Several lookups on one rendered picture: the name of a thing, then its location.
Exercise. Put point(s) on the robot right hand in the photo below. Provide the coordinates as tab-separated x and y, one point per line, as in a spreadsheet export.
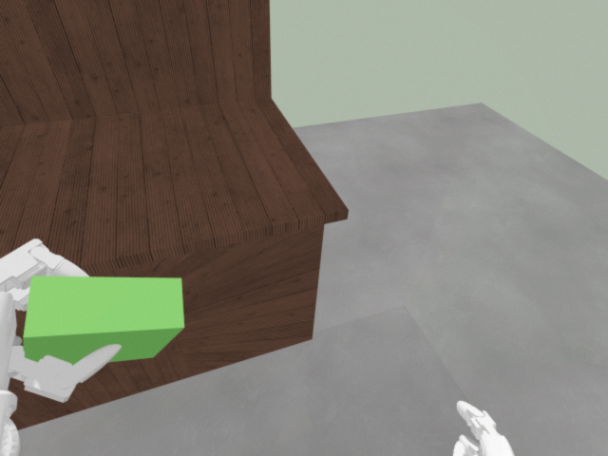
484	429

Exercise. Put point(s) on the sponge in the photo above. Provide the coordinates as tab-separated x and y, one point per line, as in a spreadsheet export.
69	317

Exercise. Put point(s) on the table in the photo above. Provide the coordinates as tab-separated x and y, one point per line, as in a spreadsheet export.
139	138

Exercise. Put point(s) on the robot left hand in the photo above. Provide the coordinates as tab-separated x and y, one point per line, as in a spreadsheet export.
50	377

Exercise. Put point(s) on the robot left forearm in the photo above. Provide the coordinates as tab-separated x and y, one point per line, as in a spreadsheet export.
9	437

